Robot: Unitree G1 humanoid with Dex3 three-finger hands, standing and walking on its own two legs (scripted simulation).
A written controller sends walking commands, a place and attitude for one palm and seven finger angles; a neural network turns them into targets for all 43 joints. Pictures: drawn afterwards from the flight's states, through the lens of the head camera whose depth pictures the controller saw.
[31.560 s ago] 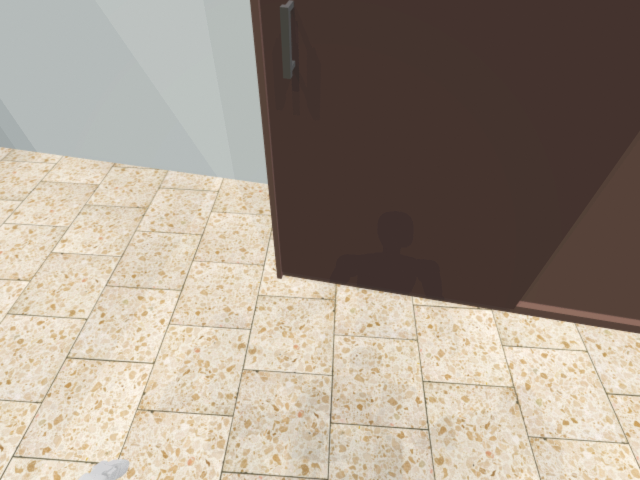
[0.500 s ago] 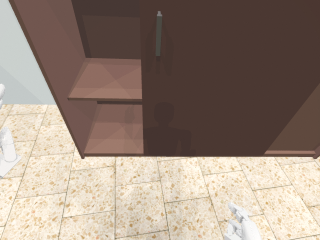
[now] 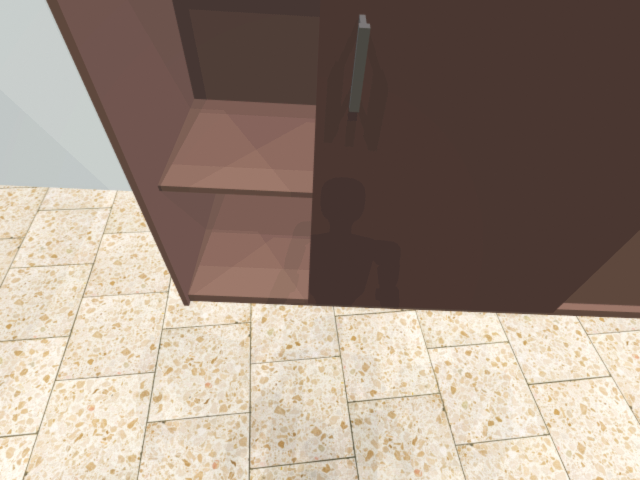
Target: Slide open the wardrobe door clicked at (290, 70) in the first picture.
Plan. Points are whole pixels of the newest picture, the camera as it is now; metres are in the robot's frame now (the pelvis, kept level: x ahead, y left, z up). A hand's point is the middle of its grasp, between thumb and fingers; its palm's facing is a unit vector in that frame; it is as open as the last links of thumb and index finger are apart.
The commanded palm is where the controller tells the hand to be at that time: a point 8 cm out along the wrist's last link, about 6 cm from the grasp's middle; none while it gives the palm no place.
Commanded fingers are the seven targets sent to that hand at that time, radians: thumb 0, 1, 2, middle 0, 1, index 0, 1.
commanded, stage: let the arm hang, fingers relaxed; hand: left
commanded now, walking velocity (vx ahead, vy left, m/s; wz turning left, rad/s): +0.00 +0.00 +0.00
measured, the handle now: (358, 65) +0.73 -0.02 +0.15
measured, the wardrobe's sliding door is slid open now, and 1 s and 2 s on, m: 0.42 0.42 0.42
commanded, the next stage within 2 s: look to check the result in 0.60 s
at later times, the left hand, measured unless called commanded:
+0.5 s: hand out of the picture +0.03 +0.21 -0.18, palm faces -0.03 -0.98 -0.18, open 7.3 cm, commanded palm none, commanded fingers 0.00 0.90 0.90 -0.20 -0.30 -0.20 -0.30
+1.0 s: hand out of the picture +0.01 +0.20 -0.18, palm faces -0.03 -0.99 -0.16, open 7.4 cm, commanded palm none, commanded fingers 0.00 0.90 0.90 -0.20 -0.30 -0.20 -0.30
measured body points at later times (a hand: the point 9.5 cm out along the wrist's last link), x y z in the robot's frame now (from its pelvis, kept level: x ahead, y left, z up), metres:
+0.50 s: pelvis +0.01 +0.03 +0.00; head +0.02 +0.04 +0.45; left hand +0.04 +0.26 -0.16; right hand +0.00 -0.19 -0.15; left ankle +0.00 +0.10 -0.74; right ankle +0.00 -0.13 -0.74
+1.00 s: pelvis +0.01 +0.03 +0.00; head +0.02 +0.04 +0.45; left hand +0.01 +0.25 -0.16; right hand -0.01 -0.19 -0.15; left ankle +0.00 +0.10 -0.74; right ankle +0.00 -0.13 -0.74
